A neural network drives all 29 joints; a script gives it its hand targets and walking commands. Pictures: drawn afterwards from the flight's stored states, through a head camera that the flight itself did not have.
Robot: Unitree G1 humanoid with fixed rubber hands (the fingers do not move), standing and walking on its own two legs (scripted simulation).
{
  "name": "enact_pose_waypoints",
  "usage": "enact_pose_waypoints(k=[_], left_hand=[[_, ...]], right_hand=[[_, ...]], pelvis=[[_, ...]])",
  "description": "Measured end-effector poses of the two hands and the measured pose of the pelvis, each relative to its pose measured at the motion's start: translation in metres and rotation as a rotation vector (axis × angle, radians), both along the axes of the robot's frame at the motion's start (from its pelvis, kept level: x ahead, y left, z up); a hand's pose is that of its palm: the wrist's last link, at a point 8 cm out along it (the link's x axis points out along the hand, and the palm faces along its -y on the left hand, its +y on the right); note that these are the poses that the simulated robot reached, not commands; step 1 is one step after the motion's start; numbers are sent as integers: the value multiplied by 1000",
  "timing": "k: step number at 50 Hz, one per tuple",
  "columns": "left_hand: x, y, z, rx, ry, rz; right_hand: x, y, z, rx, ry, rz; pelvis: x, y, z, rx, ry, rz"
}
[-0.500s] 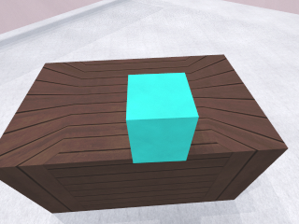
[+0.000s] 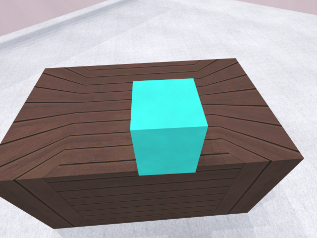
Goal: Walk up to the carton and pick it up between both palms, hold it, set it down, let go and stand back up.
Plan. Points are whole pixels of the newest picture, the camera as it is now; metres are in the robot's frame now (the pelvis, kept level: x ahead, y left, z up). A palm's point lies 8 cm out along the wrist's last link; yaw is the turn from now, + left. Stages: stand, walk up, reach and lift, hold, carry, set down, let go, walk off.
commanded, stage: stand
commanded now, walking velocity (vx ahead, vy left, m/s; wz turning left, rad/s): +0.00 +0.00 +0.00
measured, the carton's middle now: (165, 128) +0.46 -0.01 -0.02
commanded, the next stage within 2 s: none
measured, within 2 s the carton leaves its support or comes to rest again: neither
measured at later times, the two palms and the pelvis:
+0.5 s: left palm out of the picture +0.00 +0.22 -0.14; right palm out of the picture -0.02 -0.22 -0.14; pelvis +0.01 +0.00 +0.00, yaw +0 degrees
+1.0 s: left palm out of the picture -0.02 +0.21 -0.14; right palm out of the picture -0.03 -0.22 -0.14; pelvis +0.01 -0.01 +0.00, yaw +0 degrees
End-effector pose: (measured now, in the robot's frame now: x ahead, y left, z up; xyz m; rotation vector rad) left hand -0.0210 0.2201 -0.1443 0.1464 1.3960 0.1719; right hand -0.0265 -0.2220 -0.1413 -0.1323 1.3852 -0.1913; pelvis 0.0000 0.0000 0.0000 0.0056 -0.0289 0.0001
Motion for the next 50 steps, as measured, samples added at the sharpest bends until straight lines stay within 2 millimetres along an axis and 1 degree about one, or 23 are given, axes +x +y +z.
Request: enact_pose_waypoints(k=[11,27,32,44,50], left_hand=[[6,-3,0,-4,2,-6],[19,-5,0,-2,-26,0],[17,-7,-1,-4,-19,-1],[2,-10,0,-7,20,10],[3,-12,1,-4,17,9]], right_hand=[[0,-1,1,1,19,-2],[11,1,-1,9,1,7],[10,0,-1,9,3,2],[-3,-2,-1,11,48,-3],[-3,-2,-2,13,48,-1]], pelvis=[[4,-2,0,-3,4,-2],[9,-4,1,-5,-6,0],[7,-5,1,-4,-8,-1],[5,-7,1,-3,1,1],[6,-7,1,-5,0,2]])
